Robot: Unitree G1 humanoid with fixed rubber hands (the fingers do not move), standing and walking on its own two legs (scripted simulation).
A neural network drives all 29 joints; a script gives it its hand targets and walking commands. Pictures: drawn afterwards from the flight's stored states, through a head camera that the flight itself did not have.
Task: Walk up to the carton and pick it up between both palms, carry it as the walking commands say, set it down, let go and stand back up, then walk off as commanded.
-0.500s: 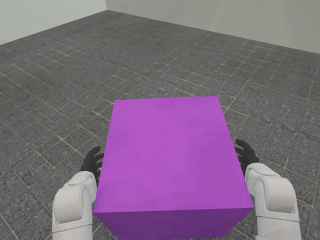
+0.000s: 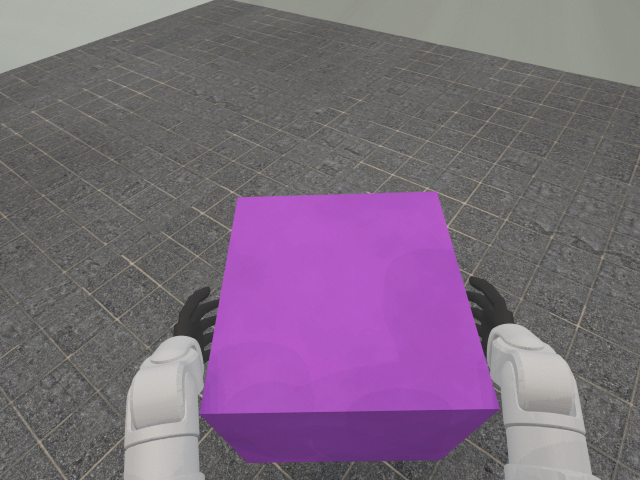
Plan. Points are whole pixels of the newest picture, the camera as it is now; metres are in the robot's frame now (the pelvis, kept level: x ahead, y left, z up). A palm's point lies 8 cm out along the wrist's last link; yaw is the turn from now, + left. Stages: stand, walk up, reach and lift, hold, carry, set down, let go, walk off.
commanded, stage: hold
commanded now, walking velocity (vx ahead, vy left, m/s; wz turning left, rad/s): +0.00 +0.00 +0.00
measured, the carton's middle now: (340, 330) +0.33 +0.00 -0.02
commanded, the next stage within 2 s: set down in 0.58 s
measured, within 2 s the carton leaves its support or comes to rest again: neither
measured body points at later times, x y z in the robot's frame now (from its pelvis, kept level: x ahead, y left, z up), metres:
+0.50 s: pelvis -0.02 +0.00 +0.01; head -0.07 +0.01 +0.45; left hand +0.30 +0.19 +0.05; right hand +0.29 -0.19 +0.06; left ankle +0.02 +0.11 -0.74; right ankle +0.00 -0.12 -0.74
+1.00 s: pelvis +0.00 +0.00 +0.00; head +0.01 +0.00 +0.45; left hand +0.30 +0.20 +0.00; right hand +0.31 -0.18 +0.00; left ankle +0.02 +0.11 -0.74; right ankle +0.00 -0.12 -0.74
